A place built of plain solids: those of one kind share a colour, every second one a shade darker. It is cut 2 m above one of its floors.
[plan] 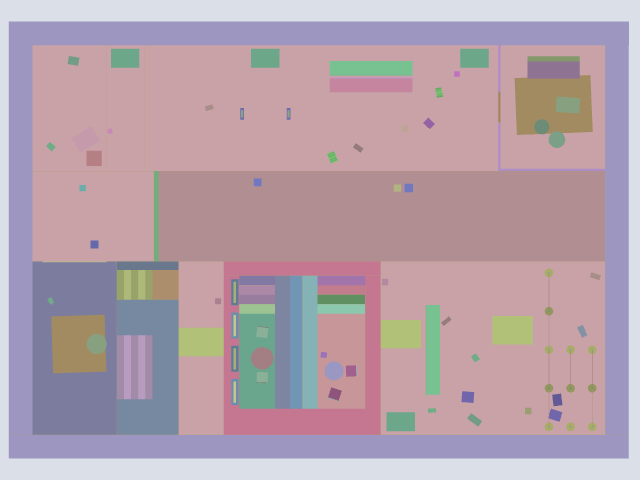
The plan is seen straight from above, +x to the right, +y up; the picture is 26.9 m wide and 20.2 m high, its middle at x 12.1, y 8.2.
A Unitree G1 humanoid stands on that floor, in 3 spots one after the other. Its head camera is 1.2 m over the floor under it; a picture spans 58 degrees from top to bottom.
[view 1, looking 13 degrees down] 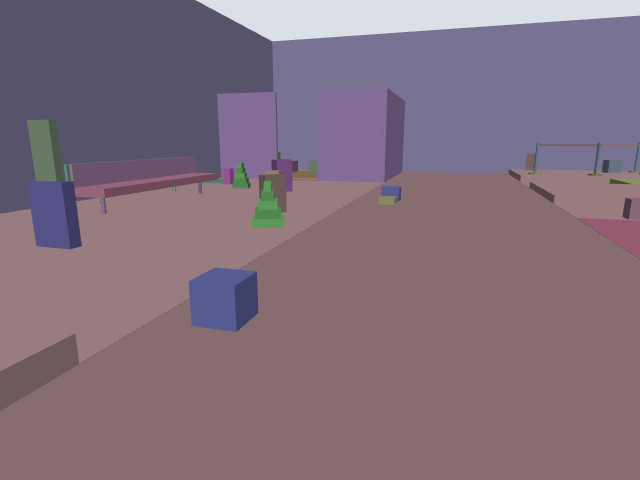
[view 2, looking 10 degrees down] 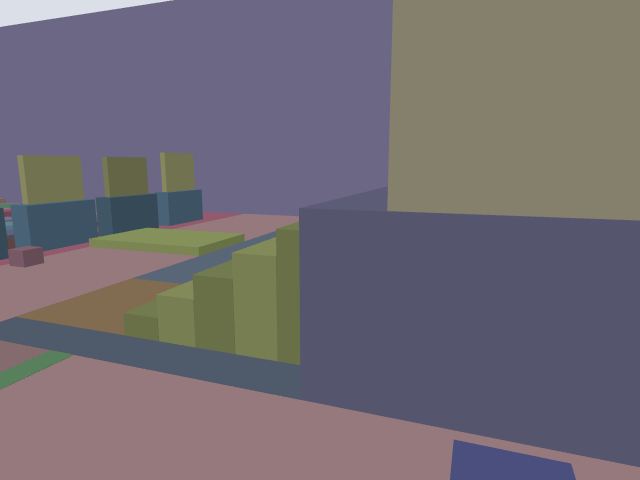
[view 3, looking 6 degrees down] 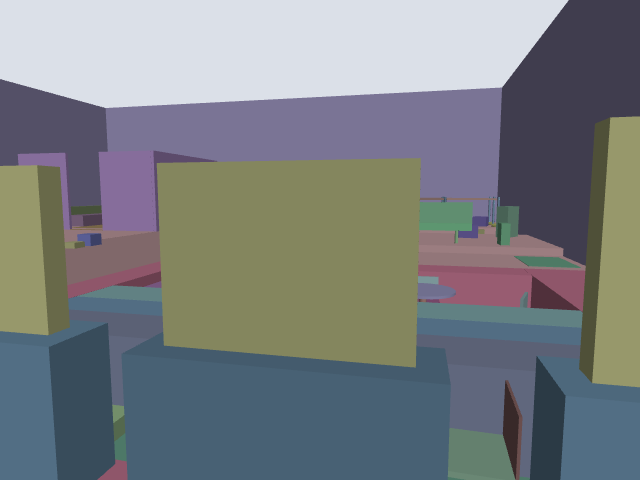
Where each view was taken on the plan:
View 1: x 7.01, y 9.20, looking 17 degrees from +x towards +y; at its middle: floor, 5.33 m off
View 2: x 2.75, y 9.20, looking -70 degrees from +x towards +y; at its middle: floor_deck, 2.05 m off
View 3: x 7.10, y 2.75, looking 13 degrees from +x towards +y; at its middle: edgeW_plant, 1.41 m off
